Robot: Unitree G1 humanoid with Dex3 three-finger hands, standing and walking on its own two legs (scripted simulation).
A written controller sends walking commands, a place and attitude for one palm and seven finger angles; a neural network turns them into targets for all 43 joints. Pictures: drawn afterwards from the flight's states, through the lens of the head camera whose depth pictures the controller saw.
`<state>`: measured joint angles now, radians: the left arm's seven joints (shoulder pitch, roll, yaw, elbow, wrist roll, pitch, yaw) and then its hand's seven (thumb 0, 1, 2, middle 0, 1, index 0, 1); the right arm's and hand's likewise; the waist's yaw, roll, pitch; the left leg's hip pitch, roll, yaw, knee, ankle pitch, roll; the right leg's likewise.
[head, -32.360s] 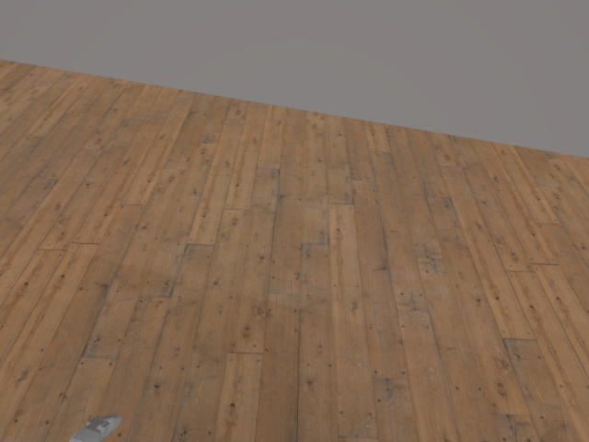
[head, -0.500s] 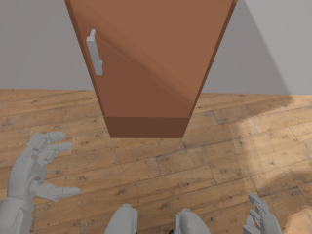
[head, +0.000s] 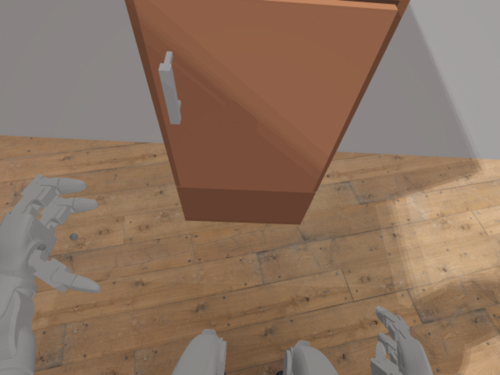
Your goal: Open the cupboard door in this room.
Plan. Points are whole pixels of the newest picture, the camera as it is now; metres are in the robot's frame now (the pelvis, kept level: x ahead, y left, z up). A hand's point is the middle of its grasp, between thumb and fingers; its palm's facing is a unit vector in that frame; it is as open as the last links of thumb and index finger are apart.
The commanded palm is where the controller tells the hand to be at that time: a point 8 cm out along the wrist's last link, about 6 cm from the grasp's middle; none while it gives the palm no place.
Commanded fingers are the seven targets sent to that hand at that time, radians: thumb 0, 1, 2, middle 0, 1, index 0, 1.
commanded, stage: raise the hand with hooked fingers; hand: left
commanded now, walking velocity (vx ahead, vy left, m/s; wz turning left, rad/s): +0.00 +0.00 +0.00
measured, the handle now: (172, 89) +0.62 +0.21 +0.04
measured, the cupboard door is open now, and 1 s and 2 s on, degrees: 0 0 0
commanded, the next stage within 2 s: move the hooked fingers beside the handle in 0.48 s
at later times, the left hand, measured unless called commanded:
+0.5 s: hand (99, 236) +0.29 +0.24 +0.04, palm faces +0.05 -1.00 -0.05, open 14.0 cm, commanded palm +0.27 +0.30 +0.04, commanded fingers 0.00 -0.50 0.30 -0.30 -1.20 -0.30 -1.20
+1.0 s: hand (111, 191) +0.37 +0.25 +0.04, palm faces +0.05 -1.00 -0.02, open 14.0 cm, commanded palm +0.34 +0.30 +0.04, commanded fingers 0.00 -0.50 0.30 -0.30 -1.20 -0.30 -1.20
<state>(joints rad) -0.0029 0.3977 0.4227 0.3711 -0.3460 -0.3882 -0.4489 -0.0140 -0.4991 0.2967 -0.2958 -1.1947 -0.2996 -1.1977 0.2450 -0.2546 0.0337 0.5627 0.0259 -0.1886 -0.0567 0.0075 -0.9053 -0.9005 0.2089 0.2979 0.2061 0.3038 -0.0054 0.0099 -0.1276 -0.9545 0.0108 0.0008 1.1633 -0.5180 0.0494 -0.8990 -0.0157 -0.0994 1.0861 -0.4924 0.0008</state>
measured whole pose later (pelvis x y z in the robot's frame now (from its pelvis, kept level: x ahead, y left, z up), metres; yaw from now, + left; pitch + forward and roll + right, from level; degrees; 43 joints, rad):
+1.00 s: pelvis +0.00 -0.02 -0.01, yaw -1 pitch +20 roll -3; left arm -0.30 0.46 0.48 0.67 -0.30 -0.37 -0.47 -0.02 -0.50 0.30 -0.30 -1.20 -0.30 -1.20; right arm 0.26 -0.27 0.03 0.60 0.03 -0.14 -0.07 0.01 -0.91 -0.90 0.21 0.30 0.20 0.30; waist -0.06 0.01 -0.13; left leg -1.00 0.04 0.00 1.18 -0.52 0.02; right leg -0.97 0.01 -0.09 1.12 -0.50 -0.03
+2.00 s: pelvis -0.01 +0.00 -0.03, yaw -4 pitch +28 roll -6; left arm -0.94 0.77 0.58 1.20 -0.10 -0.40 -0.41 -0.02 -0.50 0.30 -0.30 -1.20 -0.30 -1.20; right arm 0.34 -0.29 0.07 0.62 -0.01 0.05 -0.03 0.00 -0.91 -0.90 0.21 0.30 0.20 0.30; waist -0.20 0.02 -0.11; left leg -1.25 0.05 -0.01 1.28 -0.54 0.05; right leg -1.18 0.02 -0.10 1.17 -0.49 0.00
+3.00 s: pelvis +0.00 +0.00 -0.04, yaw -5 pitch +31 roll -8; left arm -1.05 0.88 0.60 1.23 -0.03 -0.37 -0.38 -0.02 -0.50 0.30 -0.30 -1.20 -0.30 -1.20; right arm 0.34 -0.28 0.10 0.58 -0.02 0.09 -0.01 0.00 -0.91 -0.90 0.21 0.30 0.20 0.30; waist -0.25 0.02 -0.09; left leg -1.32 0.06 -0.02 1.32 -0.56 0.05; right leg -1.24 0.04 -0.11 1.19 -0.49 0.00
